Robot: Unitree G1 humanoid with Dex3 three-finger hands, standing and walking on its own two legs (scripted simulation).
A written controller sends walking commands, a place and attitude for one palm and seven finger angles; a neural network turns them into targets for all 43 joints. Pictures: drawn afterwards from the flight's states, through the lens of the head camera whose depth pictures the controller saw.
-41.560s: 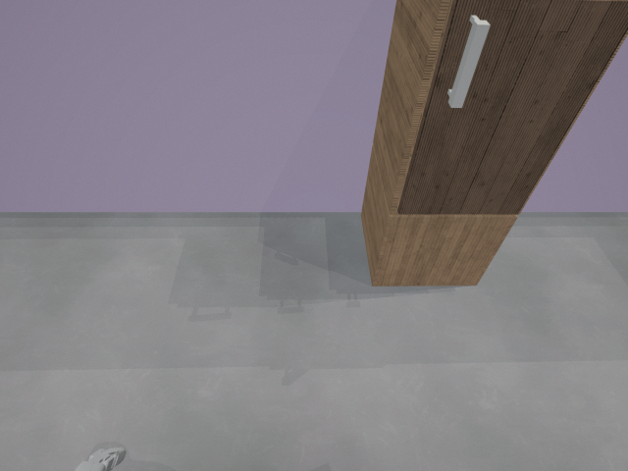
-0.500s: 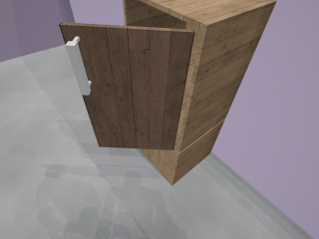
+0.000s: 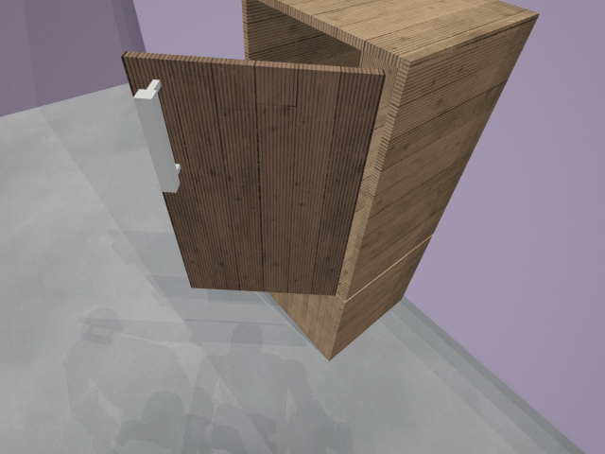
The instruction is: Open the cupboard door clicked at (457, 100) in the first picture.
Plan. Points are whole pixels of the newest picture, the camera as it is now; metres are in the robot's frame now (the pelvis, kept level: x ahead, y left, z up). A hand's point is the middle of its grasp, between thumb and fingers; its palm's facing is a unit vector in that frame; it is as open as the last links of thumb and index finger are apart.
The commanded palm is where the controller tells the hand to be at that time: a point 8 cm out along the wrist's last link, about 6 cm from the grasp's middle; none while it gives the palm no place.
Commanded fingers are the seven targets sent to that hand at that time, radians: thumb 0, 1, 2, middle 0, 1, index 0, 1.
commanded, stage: look again from close up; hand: left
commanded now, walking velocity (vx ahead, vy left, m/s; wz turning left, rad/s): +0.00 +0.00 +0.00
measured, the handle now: (163, 138) +0.53 +0.27 +0.13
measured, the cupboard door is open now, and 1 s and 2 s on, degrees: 48 48 48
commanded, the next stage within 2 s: raise the hand with hooked fingers in 0.08 s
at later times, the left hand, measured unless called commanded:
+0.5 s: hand (187, 373) +0.21 +0.16 +0.02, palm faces +0.03 -1.00 -0.04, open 8.1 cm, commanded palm +0.13 +0.23 -0.03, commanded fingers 0.00 0.50 0.73 -0.23 -0.56 -0.23 -0.56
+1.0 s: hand (150, 357) +0.22 +0.20 +0.04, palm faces +0.04 -1.00 -0.05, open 11.0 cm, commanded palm +0.18 +0.25 +0.04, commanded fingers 0.00 -0.08 0.48 -0.27 -0.93 -0.27 -0.93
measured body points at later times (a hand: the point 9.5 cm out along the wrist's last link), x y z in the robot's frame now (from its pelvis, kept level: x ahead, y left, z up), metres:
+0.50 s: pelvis -0.02 -0.02 -0.04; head -0.01 -0.01 +0.41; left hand +0.20 +0.21 +0.02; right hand +0.16 -0.26 -0.11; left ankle +0.03 +0.10 -0.74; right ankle -0.04 -0.12 -0.74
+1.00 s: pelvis -0.01 -0.04 -0.04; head +0.01 -0.06 +0.41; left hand +0.21 +0.26 +0.04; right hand +0.14 -0.27 -0.13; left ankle +0.03 +0.10 -0.74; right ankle -0.04 -0.12 -0.74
